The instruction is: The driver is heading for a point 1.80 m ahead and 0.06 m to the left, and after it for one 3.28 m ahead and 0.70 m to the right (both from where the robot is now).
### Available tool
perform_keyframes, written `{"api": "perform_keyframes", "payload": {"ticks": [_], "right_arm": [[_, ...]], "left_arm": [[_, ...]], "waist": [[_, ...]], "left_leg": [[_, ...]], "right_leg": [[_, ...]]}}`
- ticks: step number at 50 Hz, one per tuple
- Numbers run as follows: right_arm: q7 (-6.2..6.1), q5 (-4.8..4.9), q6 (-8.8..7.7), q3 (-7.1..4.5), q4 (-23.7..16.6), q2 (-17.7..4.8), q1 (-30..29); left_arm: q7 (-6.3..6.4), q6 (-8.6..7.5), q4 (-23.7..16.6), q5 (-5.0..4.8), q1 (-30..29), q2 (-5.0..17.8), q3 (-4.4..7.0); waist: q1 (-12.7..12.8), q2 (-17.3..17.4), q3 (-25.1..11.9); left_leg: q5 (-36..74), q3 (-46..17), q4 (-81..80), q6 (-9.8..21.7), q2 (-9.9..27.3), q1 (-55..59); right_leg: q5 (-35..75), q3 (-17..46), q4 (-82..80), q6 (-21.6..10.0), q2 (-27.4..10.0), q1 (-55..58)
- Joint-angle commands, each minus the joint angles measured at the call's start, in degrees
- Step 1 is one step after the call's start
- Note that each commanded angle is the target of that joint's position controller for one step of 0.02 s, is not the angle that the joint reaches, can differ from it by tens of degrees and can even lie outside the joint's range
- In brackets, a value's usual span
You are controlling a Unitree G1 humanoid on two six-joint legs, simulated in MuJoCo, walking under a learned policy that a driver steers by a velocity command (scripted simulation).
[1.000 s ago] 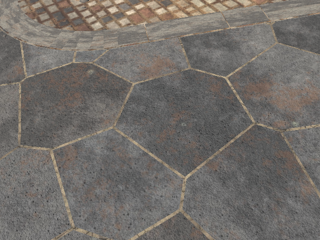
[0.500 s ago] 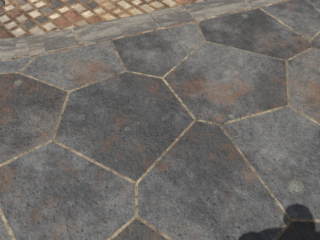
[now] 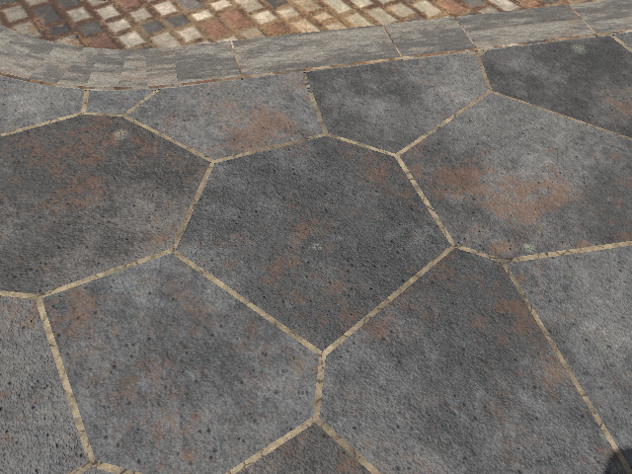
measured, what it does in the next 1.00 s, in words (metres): walks ahead: right foot, then left foot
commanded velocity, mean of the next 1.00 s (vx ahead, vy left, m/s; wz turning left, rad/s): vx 0.15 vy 0.00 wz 0.12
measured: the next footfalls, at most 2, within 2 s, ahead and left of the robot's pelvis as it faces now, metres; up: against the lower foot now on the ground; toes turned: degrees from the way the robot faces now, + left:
right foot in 0.56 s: +0.10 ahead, -0.12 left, +0.00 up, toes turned +15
left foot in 0.90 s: +0.20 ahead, +0.19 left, +0.00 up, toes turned +6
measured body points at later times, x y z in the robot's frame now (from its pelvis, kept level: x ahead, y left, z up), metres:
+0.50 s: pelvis +0.02 +0.02 +0.01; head +0.05 +0.04 +0.46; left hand +0.10 +0.33 -0.11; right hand +0.21 -0.23 -0.09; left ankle +0.01 +0.10 -0.73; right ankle +0.07 -0.14 -0.70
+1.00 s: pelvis +0.16 +0.08 +0.01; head +0.18 +0.09 +0.46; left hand +0.18 +0.36 -0.12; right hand +0.32 -0.19 -0.08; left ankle +0.16 +0.18 -0.73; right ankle +0.09 -0.09 -0.65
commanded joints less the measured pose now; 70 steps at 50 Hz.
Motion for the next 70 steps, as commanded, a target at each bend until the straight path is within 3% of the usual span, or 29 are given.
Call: {"api": "perform_keyframes", "payload": {"ticks": [1, 2, 3, 4, 6, 7, 15, 25, 28, 29, 30, 31, 32, 33, 36, 39, 42, 44, 45, 46, 47, 48, 51, 58, 63, 66, 68, 69, 70], "right_arm": [[0.2, -0.17, -0.25, -2.89, -2.4, -8.7, 5.4], [-0.17, -1.4, -1.05, -3.66, -4.4, -15.6, 5.8], [0.48, -3.45, -2.57, -2.67, -4.8, -13.7, 8.1], [0.41, -2.99, -3.72, -2.41, -5.6, -12.5, 4.7], [-0.68, -0.75, -3.91, -1.92, -6.8, -9.9, -0.2], [-1.18, -0.58, -3.65, -1.6, -7.1, -9.2, -0.5], [-2.75, -0.97, -2.76, -1.0, -7.5, -8.0, 2.9], [-1.99, -1.74, -1.69, 0.57, -6.7, -6.4, 1.3], [-1.92, -1.31, -1.89, 1.55, -6.3, -4.9, 2.1], [-1.8, -1.96, -2.45, 2.04, -6.6, -3.4, 1.8], [-1.56, -1.5, -3.21, 2.14, -7.7, -1.8, 2.8], [-1.48, -1.01, -4.25, 1.79, -8.8, -4.0, -1.0], [-1.4, -0.24, -5.0, 0.76, -9.9, -6.9, -4.7], [-1.17, 0.09, -5.48, 0.34, -9.7, -6.8, -4.2], [0.04, -0.37, -7.14, 0.6, -9.9, -4.3, -5.2], [1.14, -0.95, -8.31, 1.69, -10.2, -0.7, -6.8], [0.82, 0.1, -8.12, 0.58, -8.6, -3.2, -1.4], [-0.44, 0.51, -7.65, -0.75, -6.8, -5.6, 6.7], [-1.32, -0.2, -7.62, -1.88, -6.0, -9.4, 15.0], [-1.0, -1.44, -7.12, -3.49, -4.7, -16.6, 19.8], [-0.67, -2.2, -7.69, -2.14, -5.5, -11.8, 15.9], [-0.66, -1.58, -8.13, -1.08, -6.1, -7.9, 12.4], [-0.72, -1.91, -8.38, 0.09, -6.3, -3.6, 7.1], [-1.36, -1.87, -8.37, -0.72, -4.9, -5.7, 8.9], [-1.72, -0.78, -7.34, -1.19, -3.8, -7.6, 12.8], [-2.18, -0.5, -6.09, -1.81, -4.2, -10.0, 13.1], [-2.76, -0.41, -5.07, -1.77, -4.7, -10.6, 12.8], [-2.89, -0.56, -5.45, -1.2, -5.6, -9.7, 12.3], [-1.82, -3.57, -6.54, 1.48, -8.3, -0.5, 19.4]], "left_arm": [[-0.45, -0.04, -2.7, 0.43, 0.9, 6.7, 1.6], [-0.45, -0.21, -6.5, 2.89, -2.5, 2.5, 0.11], [-0.27, -0.41, -7.3, 1.25, -4.4, 4.8, 0.71], [-0.22, -0.42, -7.1, 0.01, -4.5, 6.6, 1.23], [0.45, -0.38, -5.6, 0.69, -4.0, 8.4, 2.12], [0.5, -0.4, -5.7, 0.96, -4.0, 8.5, 2.27], [-0.08, -1.09, -6.3, 0.66, -3.9, 5.4, 1.62], [-2.0, -3.0, -5.8, 0.16, -2.3, 5.0, 0.53], [-2.92, -4.08, -4.0, 0.66, 1.3, 5.1, 0.17], [-2.75, -4.34, -3.8, 0.89, 4.4, 7.2, 0.37], [-2.88, -4.31, -2.0, 1.08, 6.9, 11.8, 1.48], [-3.15, -4.57, -1.6, 0.7, 9.5, 11.6, 1.79], [-3.09, -5.02, -1.3, 0.74, 11.1, 10.1, 1.43], [-2.99, -5.5, -1.5, 0.55, 10.6, 9.4, 1.09], [-2.83, -5.63, -2.4, -0.68, 9.6, 8.1, 0.72], [-2.59, -4.46, -3.3, -0.66, 8.9, 9.0, 1.27], [-2.56, -3.86, -4.2, -0.88, 9.1, 9.6, 1.48], [-2.7, -4.13, -5.2, -0.56, 8.5, 6.1, 0.41], [-2.99, -4.43, -6.5, 0.2, 7.6, 1.4, -0.98], [-2.69, -5.52, -10.6, -1.04, 9.2, -1.9, -1.95], [-2.5, -5.8, -9.4, -2.4, 10.3, 4.0, -0.48], [-2.73, -5.66, -9.2, -2.59, 8.7, 6.6, 0.41], [-3.37, -4.75, -8.2, -1.27, 8.1, 3.8, 0.33], [-5.36, -4.32, -14.0, -0.68, -0.2, 0.6, -1.13], [-7.51, -4.41, -19.0, -0.76, -9.1, -0.1, -2.03], [-8.19, -4.08, -20.5, -0.76, -7.8, 2.7, -0.76], [-7.64, -3.81, -17.9, -0.27, 5.1, 7.1, 1.72], [-6.38, -3.38, -16.2, 0.18, 12.7, 9.8, 3.04], [-5.08, -3.3, -16.3, 1.41, 11.4, 15.6, 3.12]], "waist": [[-1.7, 7.8, -6.7], [-1.0, 21.5, -7.4], [-3.4, 13.4, -12.7], [-1.8, 10.0, -9.0], [-0.1, 5.8, -5.7], [0.2, 6.4, -5.8], [-0.9, 7.6, -7.6], [-1.4, 8.2, -6.7], [0.7, 6.1, -6.2], [1.4, 2.1, -6.7], [-0.6, -8.4, -6.2], [2.5, -11.5, -3.4], [4.4, -10.4, 0.6], [3.4, -8.3, 1.4], [2.8, -6.4, 1.2], [2.6, -7.9, -0.9], [-0.7, -7.7, -2.6], [-5.0, -5.9, -4.6], [-8.6, 1.8, -9.5], [-7.5, 20.4, -14.4], [-6.0, 15.3, -9.6], [-4.6, 12.3, -3.7], [-1.8, 8.8, 0.1], [-2.6, 4.9, 1.2], [-4.8, 3.6, 2.9], [-1.7, 6.3, -1.1], [6.0, 6.8, -8.6], [10.3, 4.2, -12.4], [2.1, -13.3, -19.7]], "left_leg": [[23.8, -10.0, -16.2, 4.4, 3.4, 16.3], [43.0, -36.1, -20.2, 15.8, 19.5, 19.8], [37.0, -40.0, -22.2, 21.7, 22.3, 18.3], [31.8, -34.7, -22.1, 20.0, 20.0, 16.4], [22.2, -26.9, -21.8, 13.2, 14.0, 13.7], [22.6, -25.1, -22.1, 12.1, 12.3, 12.0], [21.5, -23.4, -22.9, 12.3, 10.1, 15.9], [18.5, -24.6, -20.9, 12.4, 8.6, 10.9], [-0.6, -24.6, -19.6, 8.7, 4.3, 4.0], [-4.8, -21.4, -13.6, 6.8, 1.7, -0.5], [-9.7, -10.1, -5.4, 4.3, -6.1, -7.9], [-11.5, -5.9, 2.4, 2.6, -6.3, -13.6], [-13.4, -6.8, 10.1, 1.8, -3.5, -19.4], [-12.5, -7.8, 14.4, 1.5, -1.5, -21.5], [-3.6, -6.2, 9.3, 0.9, 1.3, -21.4], [2.5, -2.0, -3.5, -0.8, -1.8, -6.2], [12.4, -1.8, -11.8, -1.7, -3.1, 8.6], [11.1, -3.8, -13.6, -0.5, -0.5, 20.7], [3.5, -14.7, -17.0, 2.6, 9.5, 30.4], [-14.8, -40.6, -26.6, 11.0, 23.6, 35.6], [-23.3, -45.7, -30.1, 12.7, 23.9, 29.8], [-19.1, -37.7, -29.9, 10.7, 21.7, 25.4], [3.4, -18.6, -31.1, 7.3, 14.9, 18.3], [23.0, -2.6, -33.3, 8.7, 13.5, 17.5], [30.0, 4.1, -31.5, 7.6, 14.5, 20.7], [55.9, 7.1, -22.4, 5.9, 15.3, 25.5], [66.9, 7.8, -4.0, 4.1, 13.7, 21.8], [54.5, 7.8, 10.5, 1.6, 11.2, 10.5], [-12.4, 6.0, 33.9, -2.2, 1.1, -14.2]], "right_leg": [[9.4, -1.4, 13.7, -2.9, -4.2, -10.0], [-21.6, 0.1, 28.7, 1.6, 5.5, -25.1], [-22.7, 9.1, 38.0, 0.8, 5.6, -24.1], [-17.8, 9.9, 40.2, -0.2, 4.4, -26.2], [-7.6, 10.2, 35.8, -0.7, 1.9, -26.7], [-4.8, 10.3, 34.1, -0.4, 1.9, -24.3], [2.6, 10.1, 21.0, 2.6, 3.2, -22.2], [1.6, 7.4, 1.5, 1.1, 3.3, -6.4], [9.2, 6.8, -9.6, -2.1, 2.9, 6.0], [9.2, 12.4, -10.1, -5.0, -2.9, 10.1], [0.3, 21.2, -12.7, -10.9, -7.2, 12.1], [-8.8, 32.5, -19.6, -16.5, -13.7, 12.0], [-11.8, 37.6, -22.2, -18.5, -16.5, 11.5], [-12.8, 37.1, -22.6, -18.3, -15.6, 11.5], [-5.1, 29.4, -23.6, -15.2, -10.8, 12.0], [4.1, 20.3, -22.4, -13.4, -4.9, 3.1], [3.5, 20.6, -19.7, -12.0, -4.6, -4.5], [1.3, 19.7, -12.3, -8.8, -1.9, -11.3], [-2.7, 14.9, 4.4, -5.4, 2.9, -17.8], [-13.4, 9.4, 22.2, -3.9, 7.5, -29.4], [-12.1, 13.6, 32.9, -4.4, 3.9, -33.1], [-6.8, 13.9, 35.4, -5.5, 1.9, -35.2], [4.1, 12.8, 32.5, -5.2, -2.0, -31.4], [17.3, 8.5, 17.8, -2.7, -1.9, -32.3], [20.6, 2.3, 5.8, -5.0, 0.1, -28.8], [14.6, -1.5, 4.0, -8.5, 4.8, -21.8], [15.7, -2.0, 0.5, -11.7, 9.3, -3.4], [24.0, 3.9, -2.4, -13.7, 6.3, 12.3], [47.5, 29.8, 1.7, -22.3, -12.0, 35.5]]}}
